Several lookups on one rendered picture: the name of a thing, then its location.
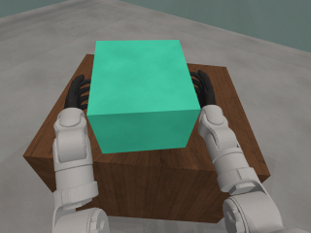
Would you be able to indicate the robot right upper arm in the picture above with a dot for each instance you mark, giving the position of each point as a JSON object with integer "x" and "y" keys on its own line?
{"x": 253, "y": 212}

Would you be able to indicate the robot right hand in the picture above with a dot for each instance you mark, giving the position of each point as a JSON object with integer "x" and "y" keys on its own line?
{"x": 205, "y": 93}

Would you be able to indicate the robot left hand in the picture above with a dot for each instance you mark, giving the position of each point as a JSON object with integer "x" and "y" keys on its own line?
{"x": 73, "y": 97}

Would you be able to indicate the robot left upper arm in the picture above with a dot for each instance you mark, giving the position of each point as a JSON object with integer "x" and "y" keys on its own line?
{"x": 92, "y": 220}

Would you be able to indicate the carton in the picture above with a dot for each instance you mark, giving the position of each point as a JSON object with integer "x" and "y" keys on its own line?
{"x": 141, "y": 96}

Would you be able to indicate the pedestal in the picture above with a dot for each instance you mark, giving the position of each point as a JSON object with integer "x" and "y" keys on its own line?
{"x": 169, "y": 184}

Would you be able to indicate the left robot forearm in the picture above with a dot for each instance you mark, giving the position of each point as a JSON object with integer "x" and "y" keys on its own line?
{"x": 72, "y": 162}

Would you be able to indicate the right robot forearm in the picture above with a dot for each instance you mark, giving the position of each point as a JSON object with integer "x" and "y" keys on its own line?
{"x": 235, "y": 176}

